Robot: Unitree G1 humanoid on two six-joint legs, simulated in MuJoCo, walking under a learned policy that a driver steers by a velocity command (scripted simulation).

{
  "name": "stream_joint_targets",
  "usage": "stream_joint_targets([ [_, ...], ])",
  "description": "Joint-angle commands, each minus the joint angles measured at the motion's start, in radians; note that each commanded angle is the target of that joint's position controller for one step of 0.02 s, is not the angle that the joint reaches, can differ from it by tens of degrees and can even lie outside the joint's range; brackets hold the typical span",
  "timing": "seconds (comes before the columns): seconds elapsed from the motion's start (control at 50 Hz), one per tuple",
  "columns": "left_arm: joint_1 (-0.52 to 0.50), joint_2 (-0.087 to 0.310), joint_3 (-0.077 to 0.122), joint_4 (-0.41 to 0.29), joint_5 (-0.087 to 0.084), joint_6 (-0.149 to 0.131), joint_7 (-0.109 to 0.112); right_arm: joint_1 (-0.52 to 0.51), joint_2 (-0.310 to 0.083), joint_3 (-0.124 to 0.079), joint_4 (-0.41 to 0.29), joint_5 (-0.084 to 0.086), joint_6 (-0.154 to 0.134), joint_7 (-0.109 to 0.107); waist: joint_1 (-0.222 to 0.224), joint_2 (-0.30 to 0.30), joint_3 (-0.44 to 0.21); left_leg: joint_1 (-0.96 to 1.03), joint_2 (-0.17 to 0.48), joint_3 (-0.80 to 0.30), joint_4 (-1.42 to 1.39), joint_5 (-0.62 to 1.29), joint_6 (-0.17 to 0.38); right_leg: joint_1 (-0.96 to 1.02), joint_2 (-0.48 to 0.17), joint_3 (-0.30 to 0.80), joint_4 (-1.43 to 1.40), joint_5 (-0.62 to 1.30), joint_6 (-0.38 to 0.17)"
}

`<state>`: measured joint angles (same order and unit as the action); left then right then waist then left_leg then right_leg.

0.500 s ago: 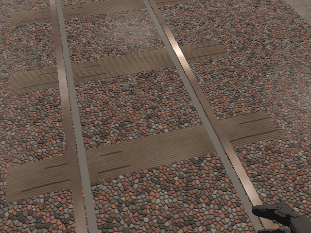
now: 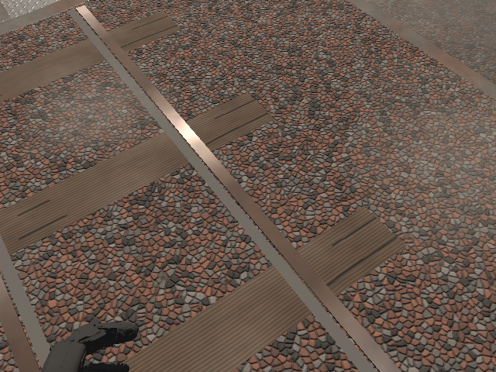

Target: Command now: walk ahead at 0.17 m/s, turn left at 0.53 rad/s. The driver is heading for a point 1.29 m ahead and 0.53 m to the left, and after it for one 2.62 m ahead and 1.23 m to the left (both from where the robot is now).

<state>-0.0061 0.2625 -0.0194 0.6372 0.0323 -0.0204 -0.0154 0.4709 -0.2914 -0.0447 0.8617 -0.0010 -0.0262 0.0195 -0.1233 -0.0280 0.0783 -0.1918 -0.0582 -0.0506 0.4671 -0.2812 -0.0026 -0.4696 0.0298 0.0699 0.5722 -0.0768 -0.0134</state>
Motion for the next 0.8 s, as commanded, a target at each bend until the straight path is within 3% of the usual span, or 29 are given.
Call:
stream_joint_targets([
  [0.02, 0.239, 0.203, 0.059, -0.009, 0.020, -0.018, 0.038, -0.127, -0.112, -0.036, -0.147, 0.017, -0.010, -0.003, 0.176, -0.062, -0.186, -0.255, 0.039, -0.141, 0.226, 0.137, 0.027, 0.477, -0.230, 0.160, -0.106, 0.381, -0.059],
  [0.04, 0.273, 0.232, 0.063, -0.028, 0.011, -0.007, 0.040, 0.017, -0.059, -0.027, -0.148, 0.019, 0.003, -0.019, 0.136, -0.210, -0.297, -0.285, -0.049, -0.031, 0.464, -0.400, 0.022, 0.532, -0.486, 0.328, -0.104, 0.657, -0.152],
  [0.06, 0.267, 0.201, 0.070, -0.031, -0.020, 0.014, 0.044, 0.080, -0.108, -0.038, -0.127, 0.003, 0.027, -0.033, 0.141, -0.197, -0.349, -0.322, -0.025, 0.016, 0.634, -0.428, 0.018, 0.523, -0.515, 0.354, -0.126, 0.581, -0.237],
  [0.08, 0.219, 0.145, 0.059, -0.045, -0.030, 0.021, 0.053, 0.029, -0.128, -0.046, -0.124, -0.016, 0.047, -0.035, 0.136, -0.139, -0.280, -0.369, 0.015, 0.023, 0.701, -0.353, 0.011, 0.465, -0.456, 0.320, -0.176, 0.368, -0.242],
  [0.1, 0.157, 0.099, 0.045, -0.049, -0.025, 0.024, 0.060, -0.028, -0.127, -0.052, -0.130, -0.023, 0.060, -0.030, 0.117, -0.114, -0.186, -0.382, 0.042, 0.023, 0.713, -0.281, -0.007, 0.386, -0.386, 0.233, -0.223, 0.264, -0.217],
  [0.12, 0.117, 0.086, 0.041, -0.052, -0.015, 0.023, 0.065, -0.048, -0.125, -0.057, -0.137, -0.021, 0.072, -0.023, 0.097, -0.124, -0.151, -0.367, 0.056, 0.027, 0.723, -0.241, -0.028, 0.341, -0.350, 0.160, -0.241, 0.277, -0.204],
  [0.18, 0.118, 0.085, 0.050, -0.040, -0.005, 0.011, 0.069, -0.068, -0.090, -0.056, -0.157, -0.007, 0.098, -0.005, 0.079, -0.108, -0.149, -0.308, 0.065, 0.053, 0.720, -0.175, -0.052, 0.287, -0.321, 0.014, -0.242, 0.365, -0.203],
  [0.26, 0.129, 0.098, 0.067, -0.029, 0.004, 0.005, 0.059, -0.177, -0.049, -0.041, -0.219, -0.002, 0.114, 0.023, 0.099, -0.135, -0.147, -0.243, 0.100, 0.076, 0.488, -0.115, -0.033, 0.272, -0.331, -0.087, -0.240, 0.204, -0.175],
  [0.32, 0.153, 0.139, 0.090, -0.024, 0.008, 0.007, 0.043, -0.235, -0.066, -0.042, -0.258, 0.003, 0.118, 0.039, 0.119, -0.159, -0.155, -0.142, 0.084, 0.130, 0.330, -0.115, -0.007, 0.252, -0.357, -0.133, -0.207, 0.109, -0.146],
  [0.36, 0.167, 0.165, 0.104, -0.021, -0.003, 0.013, 0.031, -0.247, -0.078, -0.047, -0.275, 0.003, 0.116, 0.044, 0.112, -0.136, -0.155, -0.073, 0.069, 0.158, 0.206, -0.085, 0.014, 0.238, -0.373, -0.165, -0.140, 0.045, -0.107],
  [0.38, 0.175, 0.168, 0.109, -0.018, -0.010, 0.018, 0.025, -0.219, -0.085, -0.051, -0.267, -0.001, 0.110, 0.042, 0.091, -0.092, -0.158, 0.007, 0.049, 0.157, 0.106, -0.031, 0.030, 0.191, -0.356, -0.204, -0.062, -0.041, -0.060],
  [0.4, 0.218, 0.156, 0.113, -0.005, -0.008, 0.028, 0.019, -0.161, -0.128, -0.063, -0.245, -0.014, 0.098, 0.031, 0.068, 0.049, -0.137, 0.100, 0.081, 0.034, -0.031, 0.036, 0.054, 0.082, -0.301, -0.254, 0.103, -0.197, 0.009],
  [0.42, 0.252, 0.071, 0.092, -0.044, -0.003, 0.045, 0.014, -0.156, -0.276, -0.091, -0.272, -0.014, 0.086, 0.012, 0.095, 0.392, -0.087, 0.146, 0.380, -0.424, -0.161, 0.237, 0.145, -0.200, -0.147, -0.321, 0.397, -0.595, 0.107],
  [0.44, 0.109, 0.110, 0.090, -0.105, 0.010, 0.066, 0.029, -0.111, -0.329, -0.115, -0.290, -0.022, 0.085, 0.003, 0.016, 0.296, -0.089, 0.063, 0.438, -0.535, -0.160, 0.442, 0.277, -0.260, -0.068, -0.106, 0.524, -0.613, 0.105],
  [0.46, 0.105, 0.111, 0.090, -0.100, -0.003, 0.072, 0.035, -0.129, -0.289, -0.105, -0.276, -0.024, 0.088, -0.004, 0.046, 0.218, -0.076, 0.061, 0.382, -0.432, -0.143, 0.393, 0.279, -0.261, -0.089, -0.046, 0.565, -0.521, 0.096],
  [0.48, 0.134, 0.117, 0.091, -0.080, -0.014, 0.064, 0.036, -0.208, -0.253, -0.093, -0.287, -0.018, 0.093, -0.012, 0.089, 0.193, -0.048, 0.023, 0.310, -0.346, -0.146, 0.314, 0.244, -0.241, -0.099, -0.029, 0.540, -0.400, 0.085],
  [0.5, 0.156, 0.131, 0.097, -0.059, -0.008, 0.052, 0.038, -0.288, -0.227, -0.086, -0.305, -0.016, 0.097, -0.017, 0.118, 0.183, -0.059, 0.019, 0.240, -0.294, -0.139, 0.281, 0.208, -0.215, -0.095, -0.031, 0.525, -0.317, 0.081],
  [0.52, 0.187, 0.145, 0.102, -0.036, 0.006, 0.048, 0.036, -0.317, -0.206, -0.080, -0.317, -0.008, 0.097, -0.021, 0.126, 0.192, -0.087, 0.020, 0.210, -0.266, -0.118, 0.369, 0.204, -0.186, -0.082, -0.044, 0.545, -0.277, 0.082],
  [0.54, 0.205, 0.150, 0.103, -0.023, 0.010, 0.049, 0.032, -0.310, -0.192, -0.074, -0.315, -0.003, 0.096, -0.018, 0.128, 0.166, -0.122, 0.031, 0.198, -0.257, -0.103, 0.430, 0.202, -0.160, -0.072, -0.039, 0.555, -0.267, 0.083],
  [0.58, 0.193, 0.134, 0.097, -0.023, 0.001, 0.054, 0.027, -0.269, -0.198, -0.078, -0.301, 0.000, 0.090, -0.012, 0.115, 0.118, -0.144, 0.061, 0.192, -0.286, -0.089, 0.441, 0.203, -0.158, -0.058, -0.028, 0.514, -0.265, 0.083],
  [0.7, 0.125, 0.128, 0.084, -0.041, -0.007, 0.054, 0.032, -0.213, -0.225, -0.092, -0.290, -0.013, 0.090, -0.010, 0.073, 0.144, -0.129, 0.093, 0.182, -0.460, -0.084, 0.283, 0.226, -0.154, -0.006, 0.022, 0.307, -0.284, 0.066],
  [0.8, 0.134, 0.141, 0.079, -0.034, -0.023, 0.038, 0.037, -0.243, -0.230, -0.096, -0.286, -0.018, 0.087, -0.001, 0.089, 0.161, -0.142, 0.034, 0.151, -0.540, -0.053, 0.382, 0.202, 0.011, 0.042, 0.035, 0.160, -0.294, 0.032],
])
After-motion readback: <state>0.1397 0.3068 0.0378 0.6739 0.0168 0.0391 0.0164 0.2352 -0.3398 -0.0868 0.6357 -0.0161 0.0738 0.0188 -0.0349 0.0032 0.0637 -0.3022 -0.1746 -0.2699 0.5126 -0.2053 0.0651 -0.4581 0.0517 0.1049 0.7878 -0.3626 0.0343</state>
